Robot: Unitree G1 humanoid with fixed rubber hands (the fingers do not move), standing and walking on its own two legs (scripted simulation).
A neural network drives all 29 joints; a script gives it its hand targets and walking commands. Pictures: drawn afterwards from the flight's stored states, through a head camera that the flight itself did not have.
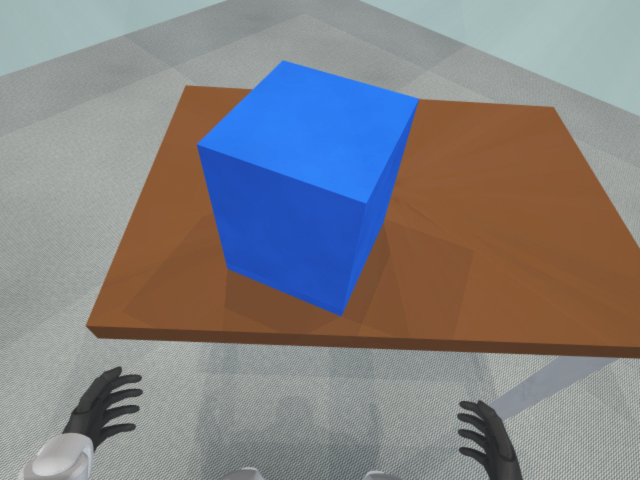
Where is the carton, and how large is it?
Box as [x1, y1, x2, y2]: [197, 60, 418, 315]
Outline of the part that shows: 283,60 197,144 227,268 331,312 341,315 382,224 418,98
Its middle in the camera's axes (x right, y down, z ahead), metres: -0.01 -0.08 +0.56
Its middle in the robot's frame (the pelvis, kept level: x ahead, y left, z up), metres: +0.49 +0.02 +0.06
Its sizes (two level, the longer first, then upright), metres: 0.210 0.200 0.250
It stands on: a table, 0.69 m high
